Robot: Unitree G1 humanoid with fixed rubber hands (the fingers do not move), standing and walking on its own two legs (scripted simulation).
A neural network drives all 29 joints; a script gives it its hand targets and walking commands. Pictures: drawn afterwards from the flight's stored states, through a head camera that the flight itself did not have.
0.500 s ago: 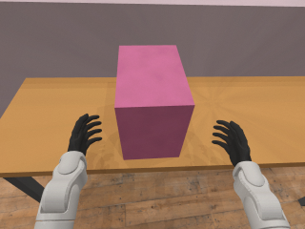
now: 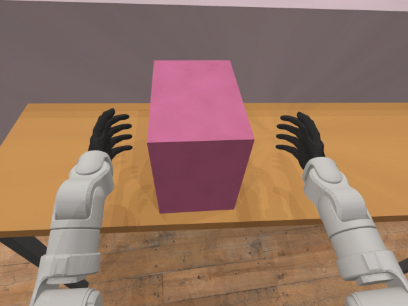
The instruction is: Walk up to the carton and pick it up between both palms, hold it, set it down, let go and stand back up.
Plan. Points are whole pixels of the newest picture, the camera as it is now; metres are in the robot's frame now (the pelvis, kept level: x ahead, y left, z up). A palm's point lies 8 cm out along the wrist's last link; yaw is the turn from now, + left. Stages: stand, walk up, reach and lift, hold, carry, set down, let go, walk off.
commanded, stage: reach and lift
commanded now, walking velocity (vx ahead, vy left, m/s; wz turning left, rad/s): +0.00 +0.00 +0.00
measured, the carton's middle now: (194, 136) +0.48 +0.04 +0.06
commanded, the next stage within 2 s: none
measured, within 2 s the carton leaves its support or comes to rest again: neither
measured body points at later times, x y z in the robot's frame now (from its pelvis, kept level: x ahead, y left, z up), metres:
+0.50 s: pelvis +0.00 +0.00 +0.00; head +0.04 +0.01 +0.45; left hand +0.43 +0.20 +0.17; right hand +0.46 -0.16 +0.18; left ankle +0.03 +0.15 -0.75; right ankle -0.02 -0.10 -0.75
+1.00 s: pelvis +0.01 +0.00 +0.00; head +0.06 +0.01 +0.45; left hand +0.48 +0.21 +0.17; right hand +0.50 -0.16 +0.19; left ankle +0.03 +0.15 -0.75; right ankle -0.02 -0.10 -0.75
